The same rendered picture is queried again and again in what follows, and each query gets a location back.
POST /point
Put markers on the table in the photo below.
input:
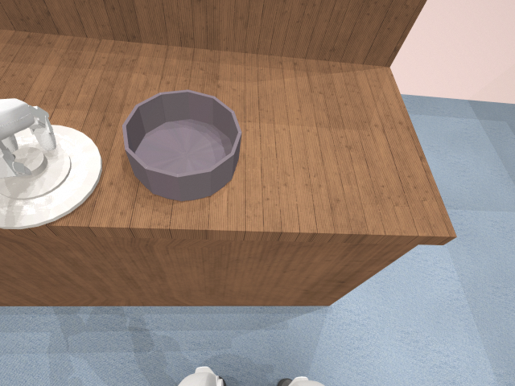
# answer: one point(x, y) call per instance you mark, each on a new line
point(331, 185)

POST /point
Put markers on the left robot hand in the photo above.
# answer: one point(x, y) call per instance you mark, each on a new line
point(15, 116)

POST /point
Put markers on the knob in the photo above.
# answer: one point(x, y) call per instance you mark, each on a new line
point(33, 159)

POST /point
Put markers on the left robot shin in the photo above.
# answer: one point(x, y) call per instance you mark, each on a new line
point(204, 369)

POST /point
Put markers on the pot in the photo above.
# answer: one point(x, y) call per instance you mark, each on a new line
point(182, 145)

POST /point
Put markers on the lid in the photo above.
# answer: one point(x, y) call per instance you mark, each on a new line
point(72, 173)

